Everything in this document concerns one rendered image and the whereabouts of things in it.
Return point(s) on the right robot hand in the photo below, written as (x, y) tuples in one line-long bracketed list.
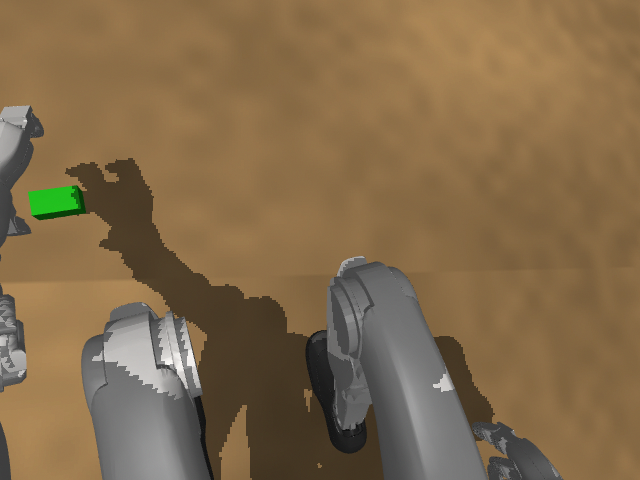
[(526, 461)]

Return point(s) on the small box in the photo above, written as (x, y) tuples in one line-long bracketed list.
[(56, 202)]

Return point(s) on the right robot foot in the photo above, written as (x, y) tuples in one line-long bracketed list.
[(322, 381)]

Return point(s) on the left robot arm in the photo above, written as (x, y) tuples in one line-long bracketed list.
[(13, 368)]

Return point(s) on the left robot hand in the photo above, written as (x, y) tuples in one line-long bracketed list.
[(17, 125)]

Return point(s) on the left robot foot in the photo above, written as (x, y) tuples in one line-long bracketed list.
[(202, 421)]

